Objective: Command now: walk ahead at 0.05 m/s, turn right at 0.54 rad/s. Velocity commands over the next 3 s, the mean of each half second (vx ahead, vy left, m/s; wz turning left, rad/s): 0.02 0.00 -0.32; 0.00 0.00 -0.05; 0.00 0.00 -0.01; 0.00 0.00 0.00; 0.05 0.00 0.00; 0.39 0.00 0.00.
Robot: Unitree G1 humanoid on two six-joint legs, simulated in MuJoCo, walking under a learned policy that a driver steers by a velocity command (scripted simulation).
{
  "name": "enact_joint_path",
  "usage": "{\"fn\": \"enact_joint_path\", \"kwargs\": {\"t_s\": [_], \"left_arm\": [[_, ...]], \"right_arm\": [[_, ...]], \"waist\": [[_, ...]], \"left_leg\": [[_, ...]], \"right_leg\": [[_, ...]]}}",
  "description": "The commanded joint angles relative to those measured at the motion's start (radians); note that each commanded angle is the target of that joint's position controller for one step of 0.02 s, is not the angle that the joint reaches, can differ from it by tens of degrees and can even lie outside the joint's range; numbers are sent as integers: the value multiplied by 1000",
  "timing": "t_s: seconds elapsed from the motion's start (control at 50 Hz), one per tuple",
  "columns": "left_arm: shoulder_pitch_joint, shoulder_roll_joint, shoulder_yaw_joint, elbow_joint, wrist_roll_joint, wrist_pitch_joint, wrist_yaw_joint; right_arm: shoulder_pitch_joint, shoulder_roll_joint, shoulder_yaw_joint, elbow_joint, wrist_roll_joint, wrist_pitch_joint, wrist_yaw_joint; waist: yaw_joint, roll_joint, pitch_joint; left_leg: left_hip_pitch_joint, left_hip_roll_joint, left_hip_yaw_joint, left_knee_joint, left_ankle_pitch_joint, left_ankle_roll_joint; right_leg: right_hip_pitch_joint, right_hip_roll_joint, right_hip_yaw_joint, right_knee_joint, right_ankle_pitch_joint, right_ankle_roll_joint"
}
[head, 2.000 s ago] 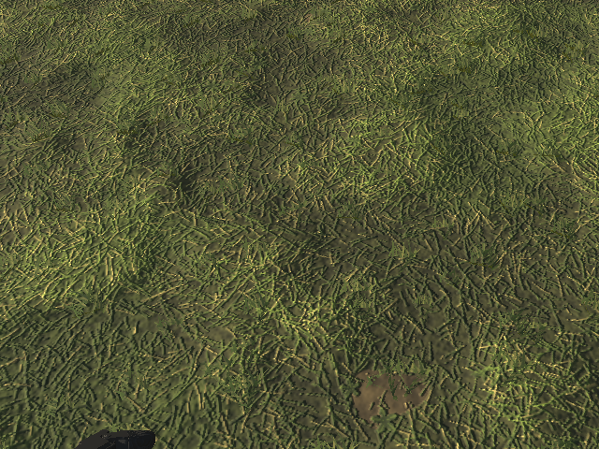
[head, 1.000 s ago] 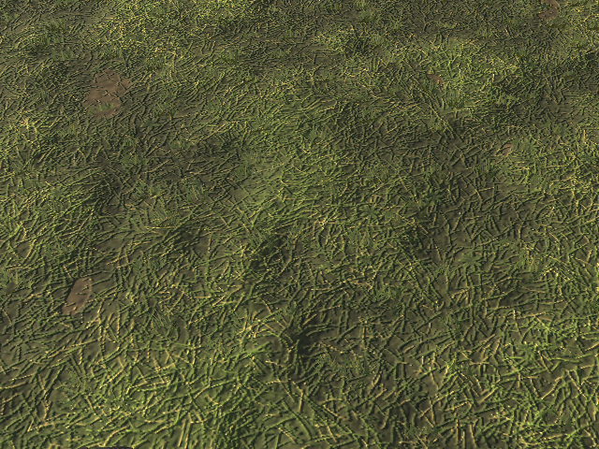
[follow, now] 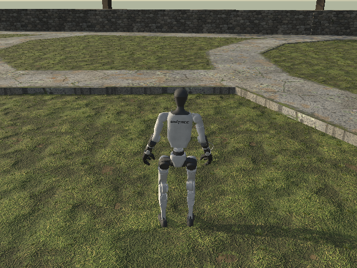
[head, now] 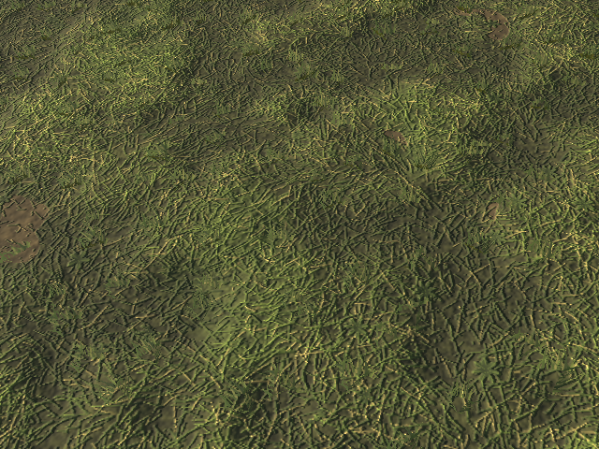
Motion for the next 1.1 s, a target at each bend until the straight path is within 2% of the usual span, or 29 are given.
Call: {"fn": "enact_joint_path", "kwargs": {"t_s": [0.02, 0.04, 0.06, 0.08, 0.1, 0.12, 0.14, 0.18, 0.22, 0.26, 0.36, 0.4, 0.42, 0.44, 0.46, 0.48, 0.5, 0.52, 0.56, 0.6, 0.74, 1.1], "left_arm": [[121, 114, 44, -32, 13, -6, -2], [137, 228, 71, -49, 15, -10, 17], [113, 292, 73, -83, 34, -24, 18], [126, 252, 66, -82, 47, -49, 8], [85, 232, 60, -84, 37, -67, 9], [23, 195, 50, -95, 19, -72, 15], [-17, 157, 36, -105, 5, -70, 21], [-20, 123, 19, -107, 14, -69, 30], [-10, 118, 15, -101, 16, -71, 34], [-10, 121, 14, -93, 15, -67, 37], [-30, 128, 10, -69, 22, -57, 23], [-53, 109, 0, -57, 13, -54, 20], [-52, 96, -6, -47, 6, -53, 19], [-24, 78, -13, -37, 10, -58, 19], [7, 57, -19, -35, 30, -66, 16], [36, 28, -22, -36, 32, -69, 13], [-16, 56, -20, -29, 40, -68, 13], [-57, 80, -11, -31, 32, -64, 15], [-72, 84, -7, -25, 26, -49, 21], [-61, 70, -8, -10, 23, -47, 20], [-41, 56, -6, 55, 19, -59, 22], [-21, 58, -16, 206, 13, -65, 36]], "right_arm": [[-4, -126, -33, -29, 18, 9, 1], [25, -71, -20, -38, -15, 13, 8], [-48, -74, -20, -89, -30, 9, 1], [-112, -109, -30, -100, -20, 7, -3], [-103, -113, -35, -96, -3, 9, -7], [-61, -115, -40, -64, -4, 12, -15], [-43, -128, -45, -50, -11, 14, -21], [-21, -116, -45, -38, -10, 11, -16], [-24, -92, -36, -34, -1, 9, -12], [-40, -71, -24, -33, -2, 9, -8], [-26, -92, -19, -20, 5, 8, 6], [8, -83, -15, -4, 3, 1, 13], [34, -76, -11, 9, -4, -5, 18], [54, -101, -12, 16, -19, -10, 20], [72, -169, -22, 15, -32, -11, 17], [16, -166, -19, 26, -22, -10, 19], [-30, -102, -5, 12, -18, -13, 25], [-35, -90, -1, 15, -22, -19, 27], [-20, -111, -1, 27, -19, -35, 27], [12, -103, 5, 51, -14, -42, 20], [23, -90, 17, 86, -12, -26, 9], [47, -75, 33, 175, -11, -17, 7]], "waist": [[46, 27, -106], [9, -253, -85], [22, -344, -75], [61, -220, -117], [30, -173, -109], [0, -124, -121], [-12, -130, -126], [-23, -129, -161], [-16, -118, -163], [-2, -128, -155], [21, -149, -110], [-6, -132, -97], [-27, -112, -91], [-21, -78, -109], [17, 48, -131], [73, 183, -120], [45, 163, -100], [26, 142, -86], [9, 107, -69], [3, 71, -66], [-14, -3, -49], [-11, 2, -27]], "left_leg": [[16, 178, -105, 31, -44, 78], [-180, 48, 5, 330, -268, -26], [-396, -89, -106, 565, -513, -74], [-411, -84, -232, 684, -488, -55], [-425, -68, -265, 704, -394, -35], [-420, -50, -278, 693, -316, -30], [-395, -43, -279, 681, -269, -34], [-321, -57, -270, 690, -204, -44], [-300, -56, -270, 590, -171, -51], [-252, -50, -271, 458, -162, -60], [-83, -57, -243, 248, -192, -56], [-3, -66, -226, 90, -112, -38], [73, -68, -221, -52, 24, -21], [160, -23, -275, -90, 140, 0], [220, 92, -380, -73, 332, 45], [124, 132, -412, -68, 247, 124], [53, 104, -409, -97, 84, 123], [38, 66, -376, -100, 9, 87], [30, 29, -338, -90, -9, 47], [42, 10, -315, -73, -7, 34], [76, -16, -290, -51, -8, 37], [80, -49, -267, -67, -5, 33]], "right_leg": [[211, 34, 17, -235, 149, -76], [313, -180, 323, -340, 479, -162], [316, -322, 566, -387, 545, -343], [297, -291, 536, -403, 462, -354], [298, -239, 458, -396, 414, -297], [302, -202, 391, -379, 383, -239], [286, -186, 352, -374, 402, -214], [273, -157, 304, -366, 479, -213], [300, -147, 283, -366, 477, -215], [306, -141, 279, -367, 425, -216], [226, -143, 314, -368, 322, -233], [211, -124, 315, -336, 315, -210], [187, -101, 303, -318, 299, -177], [155, -66, 290, -298, 239, -129], [110, 13, 216, -204, 127, -77], [136, 81, 141, -224, 2, -35], [202, 68, 139, -239, 37, -15], [215, 67, 139, -235, 82, -18], [229, 56, 158, -239, 165, -33], [235, 49, 166, -254, 191, -40], [221, 48, 166, -274, 215, -28], [243, 48, 148, -289, 214, -20]]}}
